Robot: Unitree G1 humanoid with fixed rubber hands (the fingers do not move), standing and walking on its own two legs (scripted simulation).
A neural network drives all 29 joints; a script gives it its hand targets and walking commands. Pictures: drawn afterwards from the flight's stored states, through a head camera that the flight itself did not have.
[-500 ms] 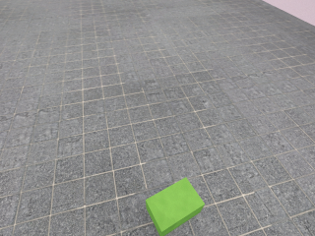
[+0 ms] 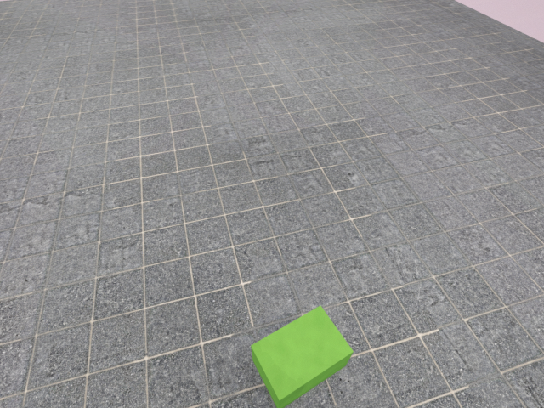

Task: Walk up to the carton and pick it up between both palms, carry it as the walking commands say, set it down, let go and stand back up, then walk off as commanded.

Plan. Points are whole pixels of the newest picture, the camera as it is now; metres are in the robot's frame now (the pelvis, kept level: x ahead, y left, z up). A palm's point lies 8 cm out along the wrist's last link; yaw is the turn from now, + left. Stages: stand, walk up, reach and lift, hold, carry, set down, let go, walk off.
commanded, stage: walk up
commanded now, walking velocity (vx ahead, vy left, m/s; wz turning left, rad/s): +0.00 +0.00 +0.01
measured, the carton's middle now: (300, 356) +0.43 -0.10 -0.69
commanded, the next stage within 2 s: none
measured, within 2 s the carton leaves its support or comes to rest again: neither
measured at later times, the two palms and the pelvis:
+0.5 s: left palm out of the picture +0.02 +0.24 -0.15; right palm out of the picture +0.02 -0.22 -0.15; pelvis +0.00 +0.01 +0.00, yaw -1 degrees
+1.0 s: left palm out of the picture +0.04 +0.25 -0.14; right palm out of the picture -0.03 -0.22 -0.15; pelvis -0.02 +0.02 -0.01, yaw -6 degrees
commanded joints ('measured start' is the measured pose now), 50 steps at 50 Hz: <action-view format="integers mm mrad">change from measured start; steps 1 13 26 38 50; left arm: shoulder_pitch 54 61 60 64 49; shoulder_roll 128 133 145 170 160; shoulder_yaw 22 25 25 33 53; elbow -35 -45 -45 -91 -142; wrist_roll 2 -1 -4 -2 -9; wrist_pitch -19 -8 2 -6 -4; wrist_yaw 11 11 11 5 -7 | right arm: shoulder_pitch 54 32 45 28 62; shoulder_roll -97 -107 -113 -133 -161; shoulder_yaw -21 -25 -19 -27 -45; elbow -41 -58 -48 -64 -58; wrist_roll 1 3 -2 5 6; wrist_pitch -16 -12 -10 -5 -12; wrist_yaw -5 -7 -5 -3 -8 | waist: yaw -9 4 -5 2 2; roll -10 -16 6 -31 29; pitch -13 4 32 0 -36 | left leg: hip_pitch -43 -57 -40 -1 32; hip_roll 78 83 80 74 164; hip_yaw -50 -57 -48 -15 -17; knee -45 -38 -21 15 1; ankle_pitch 328 316 308 196 242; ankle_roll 40 48 49 47 77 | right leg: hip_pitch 35 9 -53 -117 -205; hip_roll -152 -145 -142 -151 -81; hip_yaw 128 151 153 223 193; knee -103 -83 -77 -98 66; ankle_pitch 356 303 264 232 268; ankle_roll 2 2 -1 -7 3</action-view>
